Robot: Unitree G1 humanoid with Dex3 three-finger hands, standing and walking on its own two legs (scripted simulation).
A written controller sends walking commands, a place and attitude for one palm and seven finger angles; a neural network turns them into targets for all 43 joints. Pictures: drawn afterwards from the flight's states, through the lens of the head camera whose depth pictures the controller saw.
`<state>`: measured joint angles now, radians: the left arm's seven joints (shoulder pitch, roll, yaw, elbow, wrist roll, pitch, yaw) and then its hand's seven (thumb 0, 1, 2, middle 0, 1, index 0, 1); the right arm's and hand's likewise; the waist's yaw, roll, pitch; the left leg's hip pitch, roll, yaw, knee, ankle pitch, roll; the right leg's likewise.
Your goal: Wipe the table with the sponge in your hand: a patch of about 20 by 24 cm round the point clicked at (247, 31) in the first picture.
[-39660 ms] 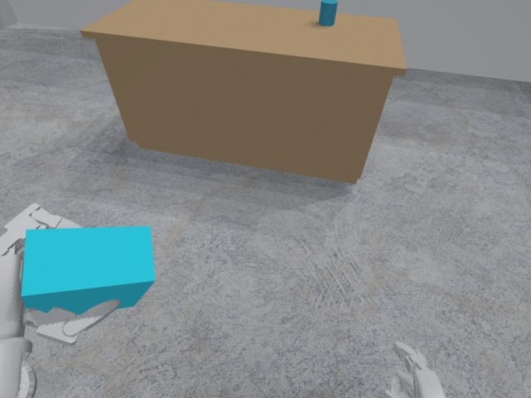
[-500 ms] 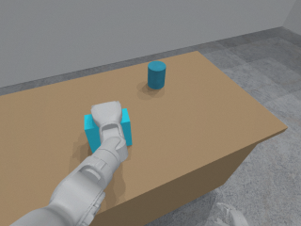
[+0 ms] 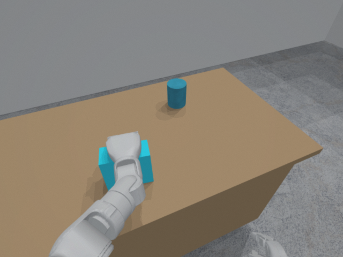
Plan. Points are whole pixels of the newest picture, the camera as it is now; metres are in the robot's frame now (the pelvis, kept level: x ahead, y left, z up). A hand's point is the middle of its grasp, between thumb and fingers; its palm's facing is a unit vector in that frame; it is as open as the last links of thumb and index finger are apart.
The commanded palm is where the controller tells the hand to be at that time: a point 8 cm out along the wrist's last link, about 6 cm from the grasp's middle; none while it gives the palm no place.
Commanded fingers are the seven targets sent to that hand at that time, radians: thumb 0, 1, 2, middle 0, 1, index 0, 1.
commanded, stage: wipe back along the third lane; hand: left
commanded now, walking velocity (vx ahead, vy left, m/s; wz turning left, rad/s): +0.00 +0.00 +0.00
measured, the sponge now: (128, 169) +0.36 +0.16 -0.02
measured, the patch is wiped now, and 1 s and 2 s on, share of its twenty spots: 1.00 1.00 1.00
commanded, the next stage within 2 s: slide back across to the middle lane in 0.30 s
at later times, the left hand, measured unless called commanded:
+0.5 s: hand (130, 167) +0.34 +0.14 +0.02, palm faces -0.04 -0.06 -1.00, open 10.3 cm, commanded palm +0.29 +0.13 +0.06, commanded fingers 0.00 0.10 1.30 -1.20 -1.60 -1.20 -1.60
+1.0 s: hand (118, 175) +0.31 +0.17 +0.03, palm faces -0.03 -0.11 -0.99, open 10.3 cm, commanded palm +0.27 +0.18 +0.07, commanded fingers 0.00 0.10 1.30 -1.20 -1.60 -1.20 -1.60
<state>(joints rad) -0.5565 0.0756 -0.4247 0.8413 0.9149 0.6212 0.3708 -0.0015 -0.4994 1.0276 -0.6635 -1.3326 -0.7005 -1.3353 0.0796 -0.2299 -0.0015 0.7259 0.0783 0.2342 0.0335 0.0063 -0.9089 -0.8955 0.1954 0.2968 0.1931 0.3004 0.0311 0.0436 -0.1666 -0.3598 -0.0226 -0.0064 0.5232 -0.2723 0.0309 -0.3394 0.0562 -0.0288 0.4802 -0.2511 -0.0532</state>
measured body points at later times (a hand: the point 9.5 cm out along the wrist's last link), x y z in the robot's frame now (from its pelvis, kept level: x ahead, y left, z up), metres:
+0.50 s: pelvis +0.00 -0.01 +0.00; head -0.02 -0.03 +0.45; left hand +0.34 +0.14 +0.08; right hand +0.22 -0.22 -0.09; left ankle -0.01 +0.10 -0.74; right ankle -0.01 -0.09 -0.74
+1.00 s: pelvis +0.00 -0.02 +0.00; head -0.03 -0.04 +0.45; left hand +0.31 +0.17 +0.08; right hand +0.22 -0.23 -0.08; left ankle -0.01 +0.10 -0.74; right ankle -0.01 -0.09 -0.74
